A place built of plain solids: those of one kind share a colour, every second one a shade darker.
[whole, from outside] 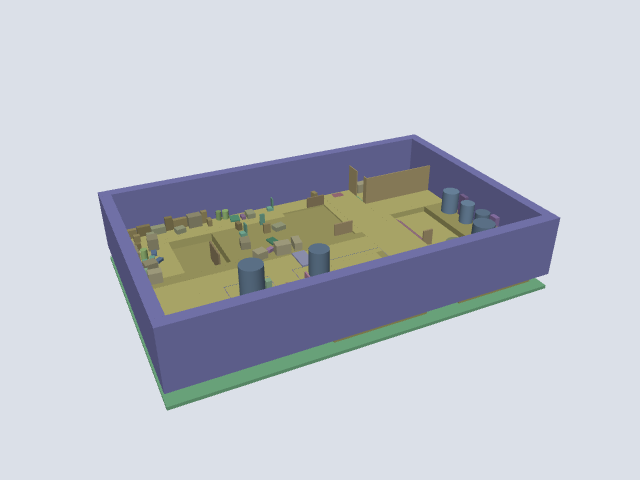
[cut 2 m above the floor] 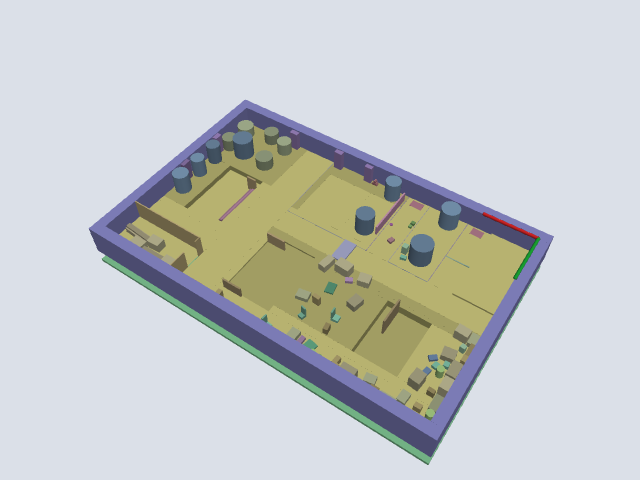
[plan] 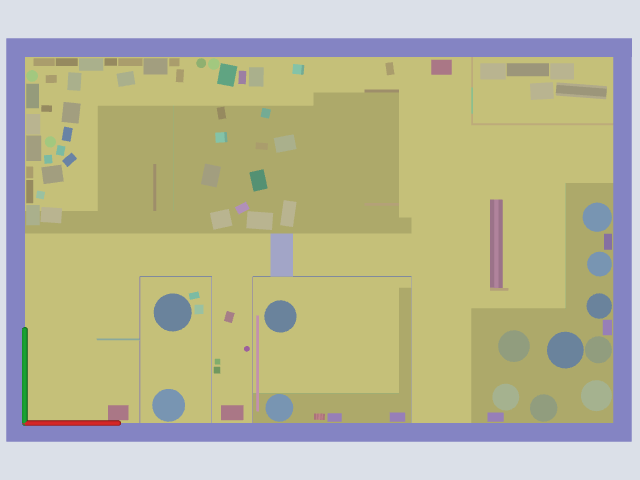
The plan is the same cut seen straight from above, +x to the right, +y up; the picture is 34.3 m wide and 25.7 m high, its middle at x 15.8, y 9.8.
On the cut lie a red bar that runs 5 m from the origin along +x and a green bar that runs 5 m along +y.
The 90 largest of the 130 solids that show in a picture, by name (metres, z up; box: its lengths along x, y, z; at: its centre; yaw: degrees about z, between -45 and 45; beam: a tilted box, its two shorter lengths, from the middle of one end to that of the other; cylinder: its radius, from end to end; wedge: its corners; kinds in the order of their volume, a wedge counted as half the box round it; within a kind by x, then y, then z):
{
 "floor_1": {"box": [3.85, 7.85, 1.18], "at": [1.93, 3.92, -0.41]},
 "floor_2": {"box": [3.9, 5.64, 2.1], "at": [1.95, 14.17, -1.05]},
 "floor_3": {"box": [2.3, 7.85, 1.0], "at": [5.0, 3.92, -0.5]},
 "floor_4": {"box": [4.05, 5.64, 1.28], "at": [5.92, 14.17, -1.46]},
 "floor_5": {"box": [15.45, 0.35, 2.1], "at": [7.72, 11.18, -1.05]},
 "floor_6": {"box": [15.45, 0.71, 2.1], "at": [7.72, 17.34, -1.05]},
 "floor_7": {"box": [3.85, 7.85, 1.0], "at": [8.07, 3.92, -0.5]},
 "floor_8": {"box": [20.7, 2.3, 1.0], "at": [10.35, 9.0, -0.5]},
 "floor_9": {"box": [20.7, 0.85, 2.1], "at": [10.35, 10.57, -1.05]},
 "floor_10": {"box": [20.7, 1.9, 2.1], "at": [10.35, 18.65, -1.05]},
 "floor_11": {"box": [2.2, 7.85, 1.0], "at": [11.1, 3.92, -0.5]},
 "floor_12": {"box": [7.5, 5.64, 2.1], "at": [11.7, 14.17, -1.05]},
 "floor_13": {"box": [3.25, 5.64, 2.1], "at": [13.82, 4.42, -1.05]},
 "floor_14": {"box": [8.5, 1.6, 2.1], "at": [16.45, 0.8, -1.05]},
 "floor_15": {"box": [8.5, 0.61, 2.1], "at": [16.45, 7.54, -1.05]},
 "floor_16": {"box": [4.58, 5.64, 2.1], "at": [17.74, 4.42, -1.05]},
 "floor_17": {"box": [4.58, 6.7, 1.94], "at": [17.74, 14.35, -1.13]},
 "floor_18": {"box": [0.67, 5.64, 2.1], "at": [20.36, 4.42, -1.05]},
 "floor_19": {"box": [0.67, 6.7, 2.1], "at": [20.36, 14.35, -1.05]},
 "floor_20": {"box": [3.2, 19.6, 1.0], "at": [22.3, 9.8, -0.5]},
 "floor_21": {"box": [1.0, 6.7, 2.1], "at": [24.4, 9.5, -1.05]},
 "floor_22": {"box": [4.05, 6.7, 1.54], "at": [26.93, 9.5, -1.33]},
 "floor_23": {"box": [7.6, 6.15, 2.1], "at": [27.7, 3.08, -1.05]},
 "floor_24": {"box": [7.6, 0.6, 2.1], "at": [27.7, 13.15, -1.05]},
 "floor_25": {"box": [7.6, 2.5, 1.0], "at": [27.7, 14.7, -0.5]},
 "floor_26": {"box": [7.6, 3.65, 1.0], "at": [27.7, 17.77, -0.5]},
 "floor_27": {"box": [2.55, 6.7, 2.1], "at": [30.23, 9.5, -1.05]},
 "wall_1": {"box": [1.0, 19.6, 5.5], "at": [-0.5, 9.8, 1.75]},
 "wall_2": {"box": [33.5, 1.0, 5.5], "at": [15.75, -0.5, 1.75]},
 "wall_3": {"box": [33.5, 1.0, 5.5], "at": [15.75, 20.1, 1.75]},
 "wall_4": {"box": [1.0, 19.6, 5.5], "at": [32.0, 9.8, 1.75]},
 "floor_base_1": {"box": [33.5, 21.6, 0.3], "at": [15.75, 9.8, -2.35]},
 "vat_1": {"cylinder": 0.88, "from": [7.7, 0.95, 0.0], "to": [7.7, 0.95, 2.43]},
 "vat_2": {"cylinder": 1.02, "from": [7.91, 5.92, 0.0], "to": [7.91, 5.92, 2.81]},
 "vat_3": {"cylinder": 0.74, "from": [13.62, 0.81, 0.0], "to": [13.62, 0.81, 2.03]},
 "vat_4": {"cylinder": 0.86, "from": [13.68, 5.71, 0.0], "to": [13.68, 5.71, 2.84]},
 "vat_5": {"cylinder": 0.98, "from": [28.94, 3.91, 0.0], "to": [28.94, 3.91, 2.45]},
 "vat_6": {"cylinder": 0.79, "from": [30.64, 11.02, 0.0], "to": [30.64, 11.02, 2.15]},
 "vat_7": {"cylinder": 0.68, "from": [30.75, 6.26, 0.0], "to": [30.75, 6.26, 2.0]},
 "vat_8": {"cylinder": 0.67, "from": [30.77, 8.51, 0.0], "to": [30.77, 8.51, 1.94]},
 "pallet_load_1": {"box": [0.75, 1.1, 1.19], "at": [0.45, 16.0, 0.59]},
 "pallet_load_2": {"box": [0.81, 1.36, 1.32], "at": [0.47, 14.71, 0.66]},
 "pallet_load_3": {"box": [1.11, 0.81, 1.0], "at": [1.41, 11.13, 0.5], "yaw": -3.8},
 "pallet_load_4": {"box": [1.09, 0.91, 0.64], "at": [1.48, 13.31, 0.32], "yaw": 8.0},
 "pallet_load_5": {"box": [0.92, 1.08, 1.12], "at": [2.47, 16.61, 0.56], "yaw": -6.1},
 "pallet_load_6": {"box": [1.28, 0.87, 1.14], "at": [6.99, 19.09, 0.57]},
 "pallet_load_7": {"box": [0.87, 1.13, 0.7], "at": [9.96, 13.26, 0.35], "yaw": -11.7},
 "pallet_load_8": {"box": [1.04, 0.92, 0.7], "at": [10.51, 10.91, 0.35], "yaw": 12.3},
 "pallet_load_9": {"box": [1.38, 0.92, 0.99], "at": [12.57, 10.84, 0.49], "yaw": -4.0},
 "pallet_load_10": {"box": [0.7, 1.36, 0.74], "at": [14.1, 11.21, 0.37], "yaw": -8.3},
 "pallet_load_11": {"box": [1.37, 0.88, 0.94], "at": [25.06, 18.83, 0.47]},
 "pallet_load_12": {"box": [1.24, 0.89, 0.91], "at": [27.68, 17.77, 0.46], "yaw": 3.2},
 "pallet_load_13": {"box": [1.28, 0.88, 0.98], "at": [28.76, 18.83, 0.49]},
 "tank_low_1": {"cylinder": 0.72, "from": [25.75, 1.39, 0.0], "to": [25.75, 1.39, 1.33]},
 "tank_low_2": {"cylinder": 0.85, "from": [26.19, 4.12, 0.0], "to": [26.19, 4.12, 1.15]},
 "tank_low_3": {"cylinder": 0.73, "from": [27.78, 0.81, 0.0], "to": [27.78, 0.81, 1.19]},
 "tank_low_4": {"cylinder": 0.83, "from": [30.6, 1.47, 0.0], "to": [30.6, 1.47, 1.13]},
 "tank_low_5": {"cylinder": 0.72, "from": [30.7, 3.92, 0.0], "to": [30.7, 3.92, 1.29]},
 "control_cabinet_1": {"box": [0.76, 0.45, 1.86], "at": [16.58, 0.29, 0.93]},
 "control_cabinet_2": {"box": [0.83, 0.49, 2.01], "at": [19.95, 0.32, 1.0]},
 "control_cabinet_3": {"box": [0.87, 0.49, 1.93], "at": [25.21, 0.32, 0.96]},
 "control_cabinet_4": {"box": [0.49, 0.82, 2.04], "at": [31.18, 5.12, 1.02]},
 "control_cabinet_5": {"box": [0.42, 0.86, 2.09], "at": [31.22, 9.71, 1.04]},
 "sack_pile_1": {"box": [0.69, 1.32, 0.66], "at": [0.41, 17.51, 0.33]},
 "sack_pile_2": {"box": [0.72, 1.08, 0.58], "at": [0.43, 11.13, 0.29]},
 "sack_pile_3": {"box": [0.71, 0.96, 0.48], "at": [2.65, 18.29, 0.24], "yaw": -3.5},
 "sack_pile_4": {"box": [1.31, 0.67, 0.65], "at": [3.55, 19.2, 0.33]},
 "sack_pile_5": {"box": [0.91, 0.72, 0.47], "at": [5.41, 18.42, 0.23], "yaw": 9.4},
 "sack_pile_6": {"box": [0.79, 1.04, 0.5], "at": [12.39, 18.53, 0.25], "yaw": -0.8},
 "sack_pile_7": {"box": [1.09, 0.81, 0.44], "at": [13.93, 14.96, 0.22], "yaw": 10.7},
 "crate_stack_1": {"box": [0.38, 1.24, 0.9], "at": [0.26, 12.39, 0.45]},
 "crate_stack_2": {"box": [0.38, 0.62, 1.21], "at": [0.26, 13.42, 0.6]},
 "crate_stack_3": {"box": [1.14, 0.42, 0.83], "at": [1.02, 19.32, 0.41]},
 "crate_stack_4": {"box": [1.18, 0.42, 0.95], "at": [2.24, 19.32, 0.47]},
 "crate_stack_5": {"box": [0.67, 0.4, 1.31], "at": [4.6, 19.33, 0.66]},
 "crate_stack_6": {"box": [1.3, 0.42, 0.95], "at": [5.64, 19.32, 0.47]},
 "crate_stack_7": {"box": [0.54, 0.43, 1.2], "at": [8.0, 19.32, 0.6]},
 "part_1": {"box": [0.1, 1.64, 2.85], "at": [23.95, 18.78, 1.38]},
 "part_2": {"box": [7.6, 0.1, 2.85], "at": [27.7, 16.0, 1.38]},
 "cask_row_1": {"box": [2.26, 0.7, 0.58], "at": [26.93, 18.92, 0.29]},
 "cask_row_2": {"box": [2.71, 0.71, 0.5], "at": [29.79, 17.79, 0.25], "yaw": -4.4},
 "rail_1": {"box": [0.16, 2.52, 1.82], "at": [6.95, 12.61, 0.09]},
 "rail_2": {"box": [1.85, 0.16, 1.21], "at": [19.11, 11.71, 0.45]},
 "rail_3": {"box": [1.85, 0.16, 1.05], "at": [19.11, 17.78, 0.53]},
 "tread_1": {"box": [0.23, 4.74, 0.42], "at": [25.01, 9.61, -0.35]},
 "tread_2": {"box": [0.23, 4.74, 0.28], "at": [25.24, 9.61, -0.42]},
 "screenW_1": {"box": [0.15, 5.15, 0.96], "at": [12.46, 3.19, 0.48]},
 "barrel_1": {"cylinder": 0.32, "from": [0.39, 18.59, 0.0], "to": [0.39, 18.59, 0.95]},
 "barrel_2": {"cylinder": 0.3, "from": [1.37, 15.05, 0.0], "to": [1.37, 15.05, 0.96]},
 "step_hump_1": {"box": [1.2, 2.3, 0.2], "at": [13.75, 9.0, 0.05]}
}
